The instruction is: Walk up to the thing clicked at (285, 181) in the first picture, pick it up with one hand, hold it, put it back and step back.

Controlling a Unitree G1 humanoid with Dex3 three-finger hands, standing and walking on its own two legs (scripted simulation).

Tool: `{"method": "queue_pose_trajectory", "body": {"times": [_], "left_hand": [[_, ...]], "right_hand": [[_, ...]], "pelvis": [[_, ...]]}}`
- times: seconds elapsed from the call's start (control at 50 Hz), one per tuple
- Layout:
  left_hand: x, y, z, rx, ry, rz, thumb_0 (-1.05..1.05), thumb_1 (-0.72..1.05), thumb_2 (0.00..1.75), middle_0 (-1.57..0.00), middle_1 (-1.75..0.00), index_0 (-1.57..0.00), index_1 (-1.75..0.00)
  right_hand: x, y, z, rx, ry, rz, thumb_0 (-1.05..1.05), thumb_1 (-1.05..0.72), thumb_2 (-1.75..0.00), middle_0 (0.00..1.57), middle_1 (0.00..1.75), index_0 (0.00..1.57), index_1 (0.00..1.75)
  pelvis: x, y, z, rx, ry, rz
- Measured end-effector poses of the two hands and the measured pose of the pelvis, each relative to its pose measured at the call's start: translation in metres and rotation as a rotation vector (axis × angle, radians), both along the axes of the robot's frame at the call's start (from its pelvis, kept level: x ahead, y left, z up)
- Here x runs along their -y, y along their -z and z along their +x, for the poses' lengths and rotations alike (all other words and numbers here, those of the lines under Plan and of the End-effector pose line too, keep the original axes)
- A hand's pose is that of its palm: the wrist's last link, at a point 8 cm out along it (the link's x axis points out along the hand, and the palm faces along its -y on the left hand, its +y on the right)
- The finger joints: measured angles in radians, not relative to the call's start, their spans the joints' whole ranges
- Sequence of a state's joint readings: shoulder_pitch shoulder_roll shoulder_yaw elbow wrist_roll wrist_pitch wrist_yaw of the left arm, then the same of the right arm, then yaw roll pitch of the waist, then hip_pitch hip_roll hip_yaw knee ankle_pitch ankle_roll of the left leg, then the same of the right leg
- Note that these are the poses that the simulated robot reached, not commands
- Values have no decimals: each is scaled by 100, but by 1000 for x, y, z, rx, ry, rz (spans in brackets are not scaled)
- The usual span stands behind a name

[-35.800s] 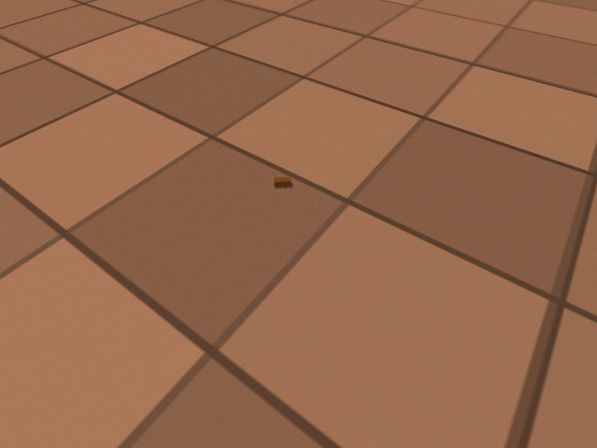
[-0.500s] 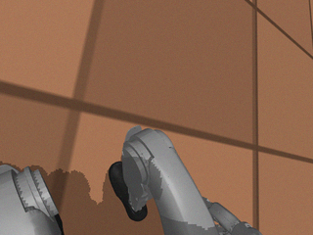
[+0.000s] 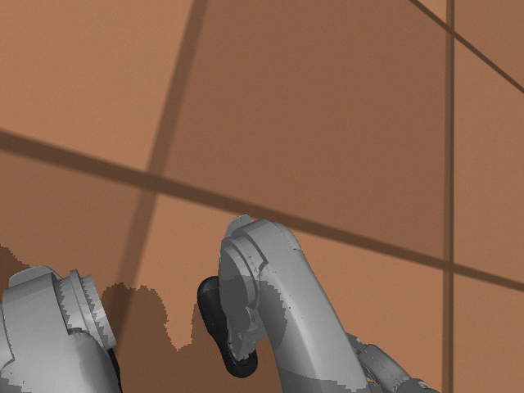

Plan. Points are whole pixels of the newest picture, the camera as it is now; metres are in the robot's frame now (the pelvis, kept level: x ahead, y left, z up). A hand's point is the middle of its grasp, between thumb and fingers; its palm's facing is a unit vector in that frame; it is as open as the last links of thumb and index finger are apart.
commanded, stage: withdraw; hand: left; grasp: from above
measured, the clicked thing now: out of the picture +0.44 +0.38 -0.30
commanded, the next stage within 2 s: home in 0.72 s
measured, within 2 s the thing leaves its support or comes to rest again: neither
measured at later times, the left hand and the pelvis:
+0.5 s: hand out of the picture +0.42 +0.38 -0.10, palm faces -0.47 -0.14 -0.87, open 13.9 cm; pelvis -0.01 -0.01 +0.04, yaw +6 degrees
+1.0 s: hand out of the picture +0.43 +0.38 -0.11, palm faces -0.36 -0.15 -0.92, open 12.7 cm; pelvis +0.00 -0.01 +0.03, yaw +7 degrees
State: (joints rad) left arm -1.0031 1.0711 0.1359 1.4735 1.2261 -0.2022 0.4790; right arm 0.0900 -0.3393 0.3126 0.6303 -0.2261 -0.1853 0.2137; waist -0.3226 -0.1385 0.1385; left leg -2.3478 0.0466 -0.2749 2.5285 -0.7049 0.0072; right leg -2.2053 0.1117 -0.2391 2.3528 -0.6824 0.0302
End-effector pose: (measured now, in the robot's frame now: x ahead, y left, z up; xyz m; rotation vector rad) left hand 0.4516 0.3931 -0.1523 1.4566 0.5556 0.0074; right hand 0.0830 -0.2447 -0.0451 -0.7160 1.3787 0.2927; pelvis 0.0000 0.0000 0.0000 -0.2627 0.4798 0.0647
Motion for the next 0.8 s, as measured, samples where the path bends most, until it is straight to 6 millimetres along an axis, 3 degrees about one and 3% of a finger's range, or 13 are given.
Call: {"method": "queue_pose_trajectory", "body": {"times": [0.2, 0.34, 0.46, 0.62, 0.7, 0.8], "left_hand": [[-14, -89, -10, -15, -25, 58, 0, -47, 96, -11, -95, -11, -95], [-4, -124, -19, -115, -8, 27, 0, -48, 98, -11, -96, -10, -96], [6, -118, -24, -155, 33, -12, 0, -47, 98, -11, -96, -10, -97], [9, -80, -28, -142, 73, -29, 0, -46, 97, -12, -96, -11, -96], [6, -66, -26, -107, 76, -19, 0, -44, 95, -13, -95, -13, -95], [2, -68, -21, -52, 62, 14, 0, -42, 92, -16, -92, -16, -92]], "right_hand": [[-1, 11, 33, 95, 104, 87, 0, -90, -89, 20, 30, 21, 30], [-2, 3, 39, 126, 157, 94, 0, -90, -89, 20, 30, 20, 30], [10, -5, 23, 105, 176, 29, 0, -90, -89, 20, 30, 21, 30], [26, 0, -10, 23, 183, -64, 0, -89, -89, 20, 30, 20, 29], [26, 8, -23, -9, 187, -80, 0, -90, -89, 20, 30, 20, 29], [19, 17, -27, -20, 208, -61, 0, -90, -89, 20, 30, 21, 29]], "pelvis": [[1, -18, 1, -68, -36, 38], [4, -39, -5, -83, -62, 65], [7, -43, -10, -80, -68, 70], [8, -25, -13, -60, -61, 71], [8, -14, -12, -49, -57, 70], [7, -9, -9, -62, -55, 68]]}}
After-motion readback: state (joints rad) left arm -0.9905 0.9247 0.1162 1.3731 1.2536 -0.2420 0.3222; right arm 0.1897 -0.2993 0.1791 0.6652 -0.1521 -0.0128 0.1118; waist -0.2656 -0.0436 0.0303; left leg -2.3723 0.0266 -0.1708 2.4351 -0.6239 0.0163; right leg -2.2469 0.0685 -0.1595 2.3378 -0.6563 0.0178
